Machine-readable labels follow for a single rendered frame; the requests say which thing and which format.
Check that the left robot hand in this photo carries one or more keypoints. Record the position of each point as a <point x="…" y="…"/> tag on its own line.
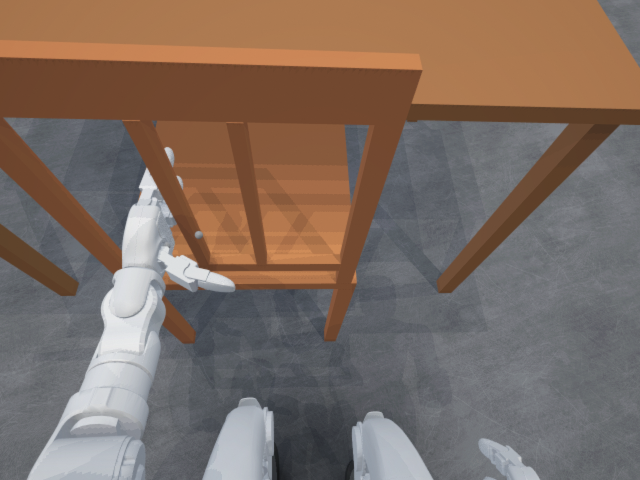
<point x="148" y="228"/>

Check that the robot left forearm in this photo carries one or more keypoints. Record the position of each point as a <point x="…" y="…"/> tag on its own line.
<point x="112" y="400"/>

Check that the table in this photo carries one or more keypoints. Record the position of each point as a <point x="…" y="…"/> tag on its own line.
<point x="530" y="61"/>

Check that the robot right thigh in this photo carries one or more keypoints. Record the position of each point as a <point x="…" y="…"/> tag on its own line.
<point x="383" y="450"/>

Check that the chair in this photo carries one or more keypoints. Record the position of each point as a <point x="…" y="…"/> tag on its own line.
<point x="258" y="137"/>

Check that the right robot hand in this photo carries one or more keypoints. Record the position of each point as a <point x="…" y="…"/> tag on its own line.
<point x="507" y="461"/>

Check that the right robot shin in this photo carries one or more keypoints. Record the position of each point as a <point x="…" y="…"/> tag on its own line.
<point x="369" y="415"/>

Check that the robot left upper arm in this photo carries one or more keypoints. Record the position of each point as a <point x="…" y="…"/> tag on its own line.
<point x="93" y="458"/>

